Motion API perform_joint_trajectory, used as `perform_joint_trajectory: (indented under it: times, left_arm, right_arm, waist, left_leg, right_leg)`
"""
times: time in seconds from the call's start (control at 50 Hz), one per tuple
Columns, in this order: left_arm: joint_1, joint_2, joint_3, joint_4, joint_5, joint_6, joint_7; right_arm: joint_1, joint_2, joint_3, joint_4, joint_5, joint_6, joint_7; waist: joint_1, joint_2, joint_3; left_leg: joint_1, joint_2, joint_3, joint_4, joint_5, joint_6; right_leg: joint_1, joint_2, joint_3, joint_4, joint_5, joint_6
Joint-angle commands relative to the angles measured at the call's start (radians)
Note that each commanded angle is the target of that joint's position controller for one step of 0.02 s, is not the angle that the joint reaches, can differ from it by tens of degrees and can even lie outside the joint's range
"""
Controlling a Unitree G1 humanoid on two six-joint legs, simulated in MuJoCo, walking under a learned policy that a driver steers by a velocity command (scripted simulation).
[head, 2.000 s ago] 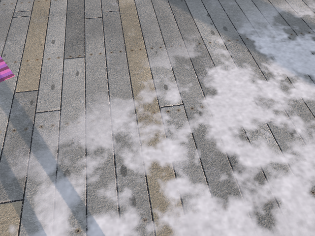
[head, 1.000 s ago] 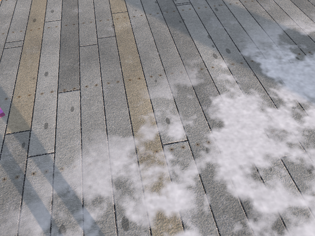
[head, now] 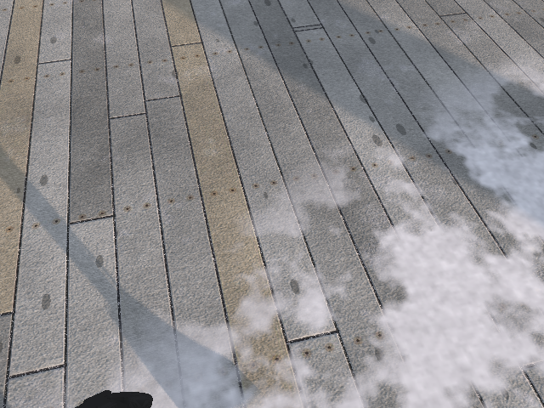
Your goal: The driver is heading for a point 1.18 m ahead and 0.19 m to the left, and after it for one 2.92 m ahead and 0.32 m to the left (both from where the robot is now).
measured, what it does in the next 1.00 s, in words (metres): walks ahead: right foot, then left foot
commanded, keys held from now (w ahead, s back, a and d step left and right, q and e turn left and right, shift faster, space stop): w+shift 0.74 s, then w+q+shift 0.26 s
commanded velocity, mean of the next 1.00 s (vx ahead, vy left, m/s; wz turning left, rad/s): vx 0.98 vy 0.00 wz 0.10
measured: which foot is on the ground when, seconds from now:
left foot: down 0.00-0.16, up 0.18-0.60, down 0.62-1.00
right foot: up 0.00-0.12, down 0.14-0.64, up 0.66-1.00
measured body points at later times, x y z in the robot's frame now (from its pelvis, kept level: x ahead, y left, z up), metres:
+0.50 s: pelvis +0.45 -0.04 +0.00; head +0.47 -0.03 +0.45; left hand +0.35 +0.20 -0.14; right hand +0.67 -0.25 -0.09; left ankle +0.68 +0.11 -0.67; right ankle +0.30 -0.10 -0.74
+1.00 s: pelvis +0.93 +0.00 +0.00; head +0.97 +0.00 +0.45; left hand +1.19 +0.21 -0.07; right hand +0.82 -0.25 -0.13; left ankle +0.76 +0.05 -0.74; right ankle +1.17 -0.14 -0.68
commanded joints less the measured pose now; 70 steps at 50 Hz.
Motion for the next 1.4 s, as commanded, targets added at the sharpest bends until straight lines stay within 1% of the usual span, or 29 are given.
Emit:
perform_joint_trajectory:
  times: [0.02, 0.08, 0.14, 0.18, 0.2, 0.24, 0.3, 0.42, 0.54, 0.6, 0.62, 0.64, 0.66, 0.68, 0.72, 0.78, 0.88, 1.0, 1.06, 1.08, 1.1, 1.12, 1.14, 1.18, 1.22, 1.24, 1.26, 1.34, 1.4]
  left_arm:
    - [-0.142, 0.027, -0.007, -0.093, -0.01, -0.006, 0.0]
    - [-0.098, 0.067, 0.003, -0.096, -0.006, -0.012, 0.023]
    - [0.418, 0.183, 0.055, 0.045, 0.004, -0.019, 0.061]
    - [0.501, 0.297, 0.087, 0.069, 0.031, -0.024, 0.057]
    - [0.394, 0.231, 0.08, 0.076, 0.018, -0.026, 0.048]
    - [0.323, 0.115, 0.051, 0.093, 0.01, -0.049, 0.04]
    - [0.31, 0.059, 0.027, 0.129, -0.008, -0.065, 0.055]
    - [0.443, 0.069, 0.016, 0.152, -0.031, -0.092, 0.046]
    - [0.531, 0.175, 0.016, 0.177, -0.031, -0.096, 0.069]
    - [0.499, 0.242, 0.036, 0.187, 0.013, -0.051, 0.099]
    - [0.454, 0.235, 0.037, 0.179, 0.02, -0.039, 0.105]
    - [0.454, 0.146, 0.02, 0.148, 0.02, -0.043, 0.095]
    - [0.623, 0.012, -0.008, 0.11, -0.059, -0.065, 0.062]
    - [0.498, 0.119, 0.006, 0.103, -0.052, -0.07, 0.076]
    - [0.311, 0.113, 0.007, 0.065, -0.03, -0.073, 0.075]
    - [0.31, 0.046, -0.013, 0.032, 0.019, -0.033, 0.039]
    - [0.0, 0.066, -0.036, -0.103, 0.026, -0.029, 0.019]
    - [-0.141, 0.1, -0.044, -0.181, -0.007, -0.039, 0.034]
    - [0.18, 0.205, -0.001, -0.112, -0.005, -0.056, 0.072]
    - [0.37, 0.266, 0.025, -0.061, 0.0, -0.055, 0.093]
    - [0.552, 0.33, 0.046, -0.036, 0.031, -0.052, 0.112]
    - [0.443, 0.366, 0.054, -0.056, 0.054, -0.049, 0.094]
    - [0.341, 0.248, 0.045, -0.088, 0.039, -0.042, 0.08]
    - [0.29, 0.119, 0.012, -0.065, 0.036, -0.052, 0.074]
    - [0.326, 0.086, 0.001, -0.023, 0.009, -0.063, 0.08]
    - [0.191, 0.091, 0.016, -0.048, -0.035, -0.077, 0.081]
    - [0.125, 0.099, 0.016, -0.057, -0.049, -0.082, 0.086]
    - [0.046, 0.175, 0.046, -0.073, -0.049, -0.062, 0.122]
    - [0.039, 0.24, 0.06, -0.089, -0.093, -0.053, 0.118]
  right_arm:
    - [-0.046, -0.156, -0.023, -0.06, 0.012, -0.026, -0.007]
    - [-0.025, -0.199, -0.029, -0.04, 0.0, -0.016, -0.01]
    - [-0.069, -0.259, -0.049, -0.045, -0.022, 0.023, -0.032]
    - [0.041, -0.067, -0.009, -0.113, 0.04, -0.003, 0.008]
    - [-0.111, -0.157, -0.031, -0.142, 0.036, -0.007, -0.003]
    - [-0.246, -0.141, -0.026, -0.169, 0.009, -0.008, -0.002]
    - [-0.211, -0.076, -0.009, -0.186, -0.027, 0.037, 0.032]
    - [-0.554, -0.111, 0.009, -0.314, -0.023, 0.048, 0.049]
    - [-0.649, -0.13, 0.019, -0.36, -0.006, 0.04, 0.044]
    - [-0.346, -0.225, -0.022, -0.276, -0.005, 0.04, 0.009]
    - [-0.111, -0.265, -0.043, -0.207, -0.013, 0.044, -0.007]
    - [0.047, -0.35, -0.068, -0.177, -0.031, 0.049, -0.025]
    - [-0.038, -0.394, -0.083, -0.181, -0.051, 0.047, -0.01]
    - [-0.145, -0.296, -0.077, -0.195, -0.032, 0.047, 0.008]
    - [-0.188, -0.171, -0.048, -0.161, -0.029, 0.022, 0.021]
    - [-0.206, -0.124, -0.026, -0.121, -0.005, 0.009, 0.002]
    - [-0.092, -0.16, -0.03, -0.104, 0.02, -0.008, 0.004]
    - [-0.038, -0.242, -0.052, -0.108, 0.026, -0.004, 0.0]
    - [-0.088, -0.318, -0.071, -0.125, 0.008, 0.007, -0.011]
    - [-0.127, -0.304, -0.074, -0.14, 0.0, 0.01, -0.009]
    - [-0.133, -0.178, -0.048, -0.184, -0.009, 0.007, -0.007]
    - [0.001, -0.091, -0.029, -0.247, 0.077, 0.013, -0.012]
    - [-0.079, -0.186, -0.04, -0.221, 0.054, 0.032, -0.032]
    - [-0.175, -0.179, -0.05, -0.216, 0.03, 0.057, -0.024]
    - [-0.198, -0.138, -0.051, -0.238, -0.004, 0.094, -0.006]
    - [-0.218, -0.145, -0.067, -0.277, 0.082, 0.099, -0.015]
    - [-0.236, -0.144, -0.06, -0.304, 0.097, 0.107, -0.013]
    - [-0.341, -0.135, -0.048, -0.354, 0.037, 0.102, 0.018]
    - [-0.249, -0.205, -0.071, -0.358, 0.033, 0.114, 0.054]
  waist:
    - [0.047, 0.048, 0.196]
    - [0.084, 0.111, 0.114]
    - [0.327, 0.142, -0.168]
    - [0.199, -0.245, -0.412]
    - [0.181, -0.127, -0.231]
    - [0.137, 0.081, -0.034]
    - [0.032, -0.014, 0.028]
    - [0.091, 0.036, 0.203]
    - [0.103, -0.054, 0.139]
    - [-0.062, -0.12, -0.057]
    - [-0.175, -0.093, -0.158]
    - [-0.188, 0.04, -0.274]
    - [0.002, 0.396, -0.374]
    - [-0.019, 0.182, -0.256]
    - [0.007, -0.045, -0.017]
    - [0.113, 0.047, 0.035]
    - [0.061, -0.001, 0.191]
    - [0.015, 0.067, 0.118]
    - [0.175, 0.175, -0.06]
    - [0.266, 0.124, -0.177]
    - [0.291, -0.063, -0.332]
    - [0.136, -0.394, -0.436]
    - [0.14, -0.182, -0.294]
    - [0.115, 0.007, -0.082]
    - [0.079, -0.065, -0.038]
    - [0.059, -0.168, -0.029]
    - [0.029, -0.192, -0.001]
    - [0.039, -0.031, 0.026]
    - [-0.009, -0.079, -0.028]
  left_leg:
    - [-0.168, 0.254, -0.079, -0.183, 0.355, 0.138]
    - [0.001, 0.277, -0.012, 0.028, 1.007, 0.108]
    - [-0.167, 0.25, 0.02, 0.736, 1.07, 0.073]
    - [-0.783, -0.013, -0.144, 1.379, -0.182, 0.062]
    - [-0.894, 0.063, -0.177, 1.415, -0.066, 0.093]
    - [-0.82, 0.148, -0.162, 1.29, 0.057, 0.097]
    - [-0.754, 0.2, -0.154, 1.197, 0.053, 0.054]
    - [-0.845, 0.203, -0.008, 0.77, 0.344, 0.003]
    - [-0.671, 0.075, 0.082, 0.453, 0.408, 0.076]
    - [-0.395, -0.017, 0.064, 0.442, 0.166, 0.116]
    - [-0.156, 0.014, 0.035, 0.416, 0.153, 0.137]
    - [0.098, 0.239, -0.212, 0.484, -0.138, 0.145]
    - [0.327, 0.463, -0.866, 0.231, -0.396, 0.275]
    - [0.245, 0.406, -0.846, 0.145, -0.413, 0.244]
    - [-0.088, 0.32, -0.509, 0.147, 0.002, 0.177]
    - [-0.296, 0.224, -0.39, 0.052, -0.084, 0.166]
    - [-0.408, 0.142, -0.27, -0.051, 0.238, 0.194]
    - [-0.195, 0.161, -0.271, 0.012, 0.673, 0.151]
    - [-0.16, 0.184, -0.298, 0.432, 0.953, 0.101]
    - [-0.278, 0.122, -0.271, 0.672, 0.787, 0.087]
    - [-0.464, 0.052, -0.229, 1.034, 0.223, 0.099]
    - [-0.76, -0.049, -0.174, 1.32, -0.221, 0.068]
    - [-0.841, 0.035, -0.159, 1.335, -0.134, 0.07]
    - [-0.812, 0.088, -0.134, 1.253, -0.076, 0.036]
    - [-0.795, 0.122, -0.122, 1.189, -0.095, 0.013]
    - [-0.785, 0.173, -0.148, 1.178, -0.076, 0.006]
    - [-0.798, 0.188, -0.136, 1.102, -0.075, -0.008]
    - [-0.591, 0.099, 0.026, 0.701, 0.298, -0.025]
    - [-0.467, 0.05, 0.063, 0.584, 0.322, 0.009]
  right_leg:
    - [0.103, 0.037, -0.051, -0.159, 0.074, -0.031]
    - [0.243, 0.133, -0.103, -0.225, -0.048, -0.089]
    - [0.834, 0.152, -0.041, -0.251, -0.212, -0.144]
    - [1.24, -0.302, 0.907, -0.535, -0.9, -0.26]
    - [1.117, -0.233, 0.827, -0.595, -0.843, -0.21]
    - [0.789, -0.148, 0.496, -0.585, -0.44, -0.151]
    - [0.562, -0.094, 0.369, -0.681, -0.486, -0.143]
    - [0.5, 0.025, 0.113, -0.798, -0.088, -0.125]
    - [0.837, -0.054, 0.026, -0.741, 0.701, -0.081]
    - [0.961, -0.095, 0.017, -0.319, 0.995, -0.069]
    - [0.852, -0.071, -0.005, -0.015, 0.872, -0.064]
    - [0.597, 0.019, 0.01, 0.375, 0.334, -0.077]
    - [0.168, 0.214, 0.131, 0.7, -0.477, -0.04]
    - [0.054, 0.129, 0.179, 0.712, -0.382, -0.078]
    - [0.107, 0.055, 0.168, 0.577, -0.253, -0.08]
    - [0.162, -0.011, 0.143, 0.457, -0.242, -0.035]
    - [0.077, -0.019, 0.025, 0.079, -0.047, 0.065]
    - [0.28, 0.084, 0.007, -0.276, 0.125, 0.04]
    - [0.634, 0.103, 0.077, -0.312, -0.031, -0.002]
    - [0.87, 0.044, 0.098, -0.282, -0.113, 0.0]
    - [1.093, -0.196, 0.331, -0.248, -0.431, 0.01]
    - [1.236, -0.418, 0.858, -0.463, -0.437, -0.096]
    - [1.106, -0.359, 0.733, -0.486, -0.322, -0.083]
    - [0.864, -0.279, 0.369, -0.445, 0.259, -0.076]
    - [0.759, -0.232, 0.186, -0.449, 0.44, -0.054]
    - [0.733, -0.172, 0.112, -0.483, 0.45, -0.051]
    - [0.677, -0.193, 0.072, -0.507, 0.43, -0.065]
    - [0.521, -0.065, -0.166, -0.542, 0.412, -0.038]
    - [0.605, -0.116, -0.183, -0.392, 0.598, -0.021]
